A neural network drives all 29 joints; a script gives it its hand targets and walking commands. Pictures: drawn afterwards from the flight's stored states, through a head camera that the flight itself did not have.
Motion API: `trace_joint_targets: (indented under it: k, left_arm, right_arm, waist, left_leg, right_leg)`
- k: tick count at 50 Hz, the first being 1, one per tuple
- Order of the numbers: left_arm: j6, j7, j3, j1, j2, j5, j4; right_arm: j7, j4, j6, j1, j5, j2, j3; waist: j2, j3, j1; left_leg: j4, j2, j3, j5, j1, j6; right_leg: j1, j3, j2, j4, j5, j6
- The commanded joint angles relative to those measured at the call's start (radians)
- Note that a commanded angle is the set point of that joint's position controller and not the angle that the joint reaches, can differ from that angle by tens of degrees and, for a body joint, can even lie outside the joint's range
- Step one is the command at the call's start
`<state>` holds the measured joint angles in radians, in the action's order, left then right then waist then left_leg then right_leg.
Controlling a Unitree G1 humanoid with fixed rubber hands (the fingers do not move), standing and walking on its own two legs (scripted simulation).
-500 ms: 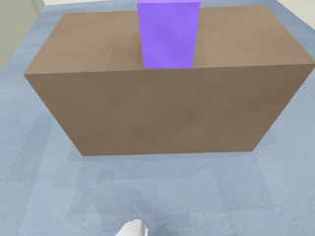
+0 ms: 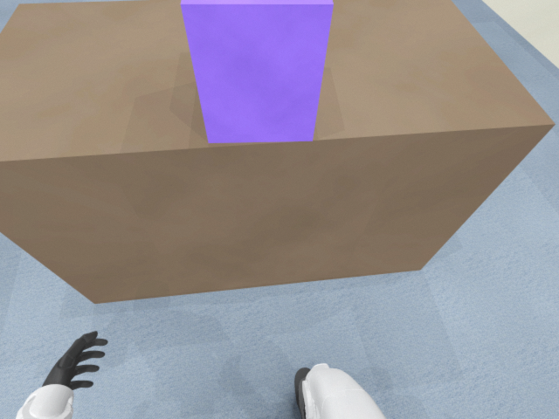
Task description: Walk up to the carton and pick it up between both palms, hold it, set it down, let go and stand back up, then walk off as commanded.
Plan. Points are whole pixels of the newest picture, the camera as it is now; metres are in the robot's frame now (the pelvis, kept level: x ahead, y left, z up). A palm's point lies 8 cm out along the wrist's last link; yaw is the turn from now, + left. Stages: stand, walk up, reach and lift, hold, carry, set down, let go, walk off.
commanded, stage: walk off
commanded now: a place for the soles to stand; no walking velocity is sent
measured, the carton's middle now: (258, 49) +0.68 +0.02 +0.12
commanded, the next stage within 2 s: none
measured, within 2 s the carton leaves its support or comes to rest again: neither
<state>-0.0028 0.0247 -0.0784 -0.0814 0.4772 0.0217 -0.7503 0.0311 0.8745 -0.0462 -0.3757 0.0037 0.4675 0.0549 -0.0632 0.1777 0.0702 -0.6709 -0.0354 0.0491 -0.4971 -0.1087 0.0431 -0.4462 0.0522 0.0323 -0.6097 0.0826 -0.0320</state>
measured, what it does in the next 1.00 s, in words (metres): walks backwards: left foot, then right foot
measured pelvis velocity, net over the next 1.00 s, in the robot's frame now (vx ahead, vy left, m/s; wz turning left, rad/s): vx -0.13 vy -0.03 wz -0.02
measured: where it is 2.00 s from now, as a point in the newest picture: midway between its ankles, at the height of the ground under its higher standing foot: outside the picture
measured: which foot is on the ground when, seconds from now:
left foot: down 0.00-0.04, up 0.06-0.36, down 0.38-0.84, up 0.86-1.00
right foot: down 0.00-0.44, up 0.46-0.80, down 0.82-1.00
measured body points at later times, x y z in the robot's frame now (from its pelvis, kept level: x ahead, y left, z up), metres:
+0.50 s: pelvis -0.08 -0.02 +0.00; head -0.05 +0.03 +0.45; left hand +0.04 +0.30 -0.13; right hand -0.01 -0.37 -0.06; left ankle -0.05 +0.07 -0.71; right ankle +0.09 -0.12 -0.67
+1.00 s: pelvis -0.13 -0.03 +0.03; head -0.14 -0.06 +0.48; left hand -0.10 +0.32 -0.05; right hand -0.06 -0.35 -0.10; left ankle -0.07 +0.10 -0.66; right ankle -0.21 -0.15 -0.71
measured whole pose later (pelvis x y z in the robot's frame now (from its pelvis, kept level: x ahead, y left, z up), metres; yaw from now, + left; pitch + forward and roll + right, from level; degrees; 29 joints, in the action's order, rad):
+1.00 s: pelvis -0.13 -0.03 +0.03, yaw -1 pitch -3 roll +0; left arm 0.06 0.00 -0.09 -0.38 0.40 0.03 -0.90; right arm -0.05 0.81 0.02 -0.30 0.01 0.43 0.10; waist 0.08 0.02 0.00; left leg -0.92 0.06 0.12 -0.34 -0.46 -0.03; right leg 0.02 0.05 0.01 -0.36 0.33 -0.02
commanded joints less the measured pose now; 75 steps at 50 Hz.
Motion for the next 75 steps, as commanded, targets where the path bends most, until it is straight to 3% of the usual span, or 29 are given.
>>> trace_joint_targets:
  k: [1,5,13,16,18,19,20,21,26,30,34,36,38,39,41,43,47,50,54,56,57,58,60,61,62,66,68,72,75]
  left_arm:
    - [-0.013,-0.018,-0.057,-0.079,0.194,0.003,0.055]
    - [-0.027,-0.016,-0.055,-0.039,0.139,0.013,0.065]
    - [-0.044,-0.044,-0.049,-0.061,0.158,0.009,0.059]
    - [-0.055,-0.046,-0.055,-0.029,0.174,0.011,0.072]
    - [-0.061,-0.05,-0.056,0.024,0.164,0.005,0.064]
    - [-0.068,-0.054,-0.044,-0.002,0.117,-0.002,0.04]
    - [-0.063,-0.06,-0.039,-0.037,0.095,-0.011,0.023]
    - [-0.053,-0.075,-0.063,-0.029,0.164,0.002,0.026]
    - [-0.048,-0.051,-0.061,-0.24,0.15,-0.027,-0.088]
    - [-0.019,-0.039,-0.05,-0.197,0.106,-0.026,-0.075]
    - [0.028,-0.037,-0.054,-0.106,0.099,-0.02,-0.058]
    - [0.057,-0.048,-0.049,-0.148,0.08,-0.014,-0.07]
    - [0.066,-0.05,-0.059,-0.272,0.083,-0.015,-0.095]
    - [0.07,-0.052,-0.072,-0.354,0.114,-0.014,-0.118]
    - [0.085,-0.049,-0.1,-0.367,0.233,0.0,-0.118]
    - [0.079,-0.046,-0.099,-0.185,0.268,0.009,-0.05]
    - [0.1,-0.033,-0.091,-0.129,0.194,0.005,-0.034]
    - [0.088,-0.027,-0.088,-0.217,0.199,-0.008,-0.042]
    - [0.051,-0.015,-0.058,-0.181,0.176,-0.003,-0.005]
    - [0.038,-0.009,-0.045,-0.156,0.17,-0.007,0.011]
    - [0.033,-0.011,-0.032,-0.147,0.154,-0.011,0.016]
    - [0.034,-0.014,-0.022,-0.192,0.133,-0.009,0.004]
    - [0.018,-0.01,0.01,-0.259,0.039,-0.007,0.037]
    - [0.011,-0.009,-0.009,-0.234,0.083,-0.009,0.051]
    - [0.013,-0.012,-0.016,-0.211,0.104,-0.002,0.038]
    - [0.025,0.006,-0.017,-0.171,0.125,-0.016,-0.019]
    - [0.01,0.003,-0.016,-0.177,0.106,-0.01,-0.02]
    - [0.0,-0.011,-0.034,-0.16,0.098,-0.008,-0.011]
    - [-0.001,-0.018,-0.048,-0.177,0.132,-0.006,-0.026]
  right_arm:
    - [0.036,-0.063,0.04,-0.037,-0.002,0.183,0.049]
    - [0.024,-0.053,0.052,-0.058,-0.007,0.176,0.056]
    - [0.01,-0.066,0.085,0.04,-0.003,0.173,0.075]
    - [-0.01,-0.05,0.097,-0.032,0.006,0.179,0.089]
    - [-0.029,-0.019,0.095,-0.07,0.021,0.163,0.091]
    - [-0.035,-0.031,0.094,-0.04,0.034,0.168,0.089]
    - [-0.033,-0.071,0.085,0.067,0.051,0.231,0.102]
    - [-0.026,-0.125,0.077,0.2,0.05,0.29,0.111]
    - [-0.022,-0.163,0.063,0.372,0.042,0.147,0.063]
    - [-0.032,-0.157,0.064,0.179,0.044,0.128,0.081]
    - [-0.045,-0.144,0.076,0.055,0.067,0.159,0.104]
    - [-0.05,-0.158,0.07,0.05,0.049,0.174,0.105]
    - [-0.053,-0.171,0.066,0.102,0.039,0.17,0.094]
    - [-0.056,-0.188,0.069,0.132,0.042,0.137,0.08]
    - [-0.061,-0.225,0.062,0.208,0.025,0.082,0.07]
    - [-0.061,-0.2,0.048,0.202,0.006,0.176,0.094]
    - [-0.087,-0.159,0.032,0.088,0.0,0.176,0.099]
    - [-0.087,-0.164,0.024,0.129,0.022,0.158,0.078]
    - [-0.071,-0.138,0.004,0.092,0.011,0.121,0.069]
    - [-0.058,-0.106,-0.012,-0.002,0.001,0.118,0.069]
    - [-0.045,-0.071,-0.024,-0.075,0.0,0.137,0.077]
    - [-0.034,-0.059,-0.025,-0.124,0.007,0.175,0.089]
    - [-0.009,-0.075,-0.033,-0.075,0.018,0.287,0.108]
    - [-0.01,-0.057,-0.034,-0.056,0.014,0.288,0.104]
    - [-0.018,-0.042,-0.036,-0.039,0.004,0.31,0.11]
    - [-0.009,-0.054,-0.036,-0.002,0.005,0.246,0.078]
    - [0.005,-0.053,-0.034,0.028,0.009,0.215,0.068]
    - [0.002,-0.087,-0.013,0.118,0.012,0.202,0.058]
    - [-0.004,-0.119,0.013,0.224,0.003,0.208,0.063]
  waist:
    - [-0.126,-0.21,-0.093]
    - [-0.171,-0.282,-0.057]
    - [-0.112,-0.314,-0.067]
    - [-0.122,-0.247,-0.032]
    - [-0.058,-0.182,0.015]
    - [0.151,-0.132,0.016]
    - [0.385,-0.103,0.013]
    - [0.368,-0.003,-0.01]
    - [0.24,-0.031,-0.118]
    - [0.208,-0.147,-0.012]
    - [0.276,-0.157,0.069]
    - [0.242,-0.173,0.042]
    - [0.185,-0.208,-0.037]
    - [0.145,-0.214,-0.083]
    - [-0.095,-0.053,-0.11]
    - [-0.121,0.07,-0.086]
    - [-0.15,0.119,-0.043]
    - [-0.142,0.069,-0.102]
    - [-0.196,-0.01,-0.094]
    - [-0.134,-0.099,-0.044]
    - [-0.017,-0.177,-0.004]
    - [0.092,-0.234,0.028]
    - [0.36,-0.258,-0.014]
    - [0.292,-0.234,-0.018]
    - [0.344,-0.219,-0.014]
    - [0.306,-0.101,-0.015]
    - [0.244,-0.131,-0.028]
    - [0.216,-0.137,-0.063]
    - [0.195,-0.129,-0.12]
  left_leg:
    - [-0.44,0.09,-0.011,-0.218,-0.269,-0.067]
    - [-0.44,0.092,-0.005,-0.117,-0.241,-0.084]
    - [-0.233,0.078,0.029,-0.08,-0.238,-0.06]
    - [-0.128,0.088,-0.036,-0.074,-0.037,-0.102]
    - [0.143,0.072,-0.032,0.044,0.091,-0.14]
    - [0.315,-0.026,0.175,-0.05,-0.009,-0.163]
    - [0.473,-0.249,0.509,-0.159,-0.253,-0.237]
    - [0.546,-0.344,0.609,-0.226,-0.506,-0.257]
    - [0.406,-0.138,0.208,-0.101,-0.38,-0.208]
    - [0.438,-0.091,0.208,-0.227,-0.086,-0.151]
    - [0.377,-0.109,0.275,-0.202,0.076,-0.218]
    - [0.281,-0.135,0.296,0.005,0.145,-0.241]
    - [0.184,-0.093,0.206,0.167,0.038,-0.171]
    - [0.085,-0.018,0.103,0.273,-0.136,-0.123]
    - [-0.213,0.118,0.076,0.133,-0.678,-0.083]
    - [-0.303,0.029,0.211,0.086,-0.603,-0.077]
    - [-0.252,0.053,0.115,0.158,-0.602,-0.058]
    - [-0.181,0.061,0.034,0.181,-0.563,-0.058]
    - [0.041,0.014,-0.034,0.241,-0.243,-0.059]
    - [0.179,0.033,-0.077,0.331,-0.092,-0.051]
    - [0.228,0.041,-0.063,0.395,0.071,-0.051]
    - [0.237,0.017,0.004,0.345,0.175,-0.077]
    - [0.245,-0.272,0.445,0.449,0.246,-0.209]
    - [0.307,-0.324,0.533,0.393,0.188,-0.277]
    - [0.304,-0.364,0.567,0.444,0.1,-0.347]
    - [0.226,-0.238,0.256,0.776,-0.052,-0.26]
    - [0.201,-0.221,0.213,0.796,-0.026,-0.258]
    - [0.179,-0.196,0.163,0.721,-0.136,-0.24]
    - [0.114,-0.142,0.071,0.438,-0.314,-0.177]
  right_leg:
    - [0.317,0.376,-0.304,0.139,-0.442,-0.233]
    - [0.33,0.224,-0.187,0.102,-0.378,-0.159]
    - [0.351,0.362,-0.296,0.144,-0.215,-0.189]
    - [0.062,0.3,-0.28,0.28,0.097,-0.113]
    - [-0.088,0.212,-0.182,0.264,0.379,-0.017]
    - [-0.144,0.155,-0.072,-0.007,0.517,-0.009]
    - [-0.131,0.037,0.112,-0.429,0.498,0.025]
    - [-0.044,0.116,0.106,-0.577,0.501,0.027]
    - [-0.047,0.125,0.137,-0.719,0.345,0.019]
    - [-0.022,0.031,0.095,-0.404,0.387,0.067]
    - [-0.008,-0.021,0.02,0.007,0.467,0.069]
    - [0.027,-0.04,-0.001,0.218,0.407,0.044]
    - [0.25,-0.053,0.004,0.455,0.305,0.007]
    - [0.459,0.007,-0.025,0.496,0.269,-0.022]
    - [0.568,0.354,-0.288,0.437,0.382,-0.109]
    - [0.242,0.466,-0.445,0.497,0.61,-0.218]
    - [0.375,0.184,-0.304,0.436,0.365,-0.159]
    - [0.402,0.12,-0.243,0.399,0.35,-0.13]
    - [0.255,0.036,-0.221,0.33,0.209,-0.12]
    - [0.29,-0.013,-0.189,0.151,0.015,-0.098]
    - [0.258,-0.037,-0.145,-0.085,-0.11,-0.066]
    - [0.202,-0.023,-0.122,-0.272,-0.107,-0.046]
    - [-0.038,-0.024,0.015,-0.484,0.419,-0.008]
    - [-0.044,0.033,0.013,-0.482,0.449,-0.018]
    - [-0.027,0.06,-0.015,-0.513,0.5,-0.016]
    - [0.005,0.046,-0.06,-0.368,0.446,0.0]
    - [0.002,0.006,-0.049,-0.253,0.399,0.012]
    - [0.151,-0.043,-0.023,-0.057,0.252,0.011]
    - [0.28,-0.048,-0.017,0.016,0.074,-0.016]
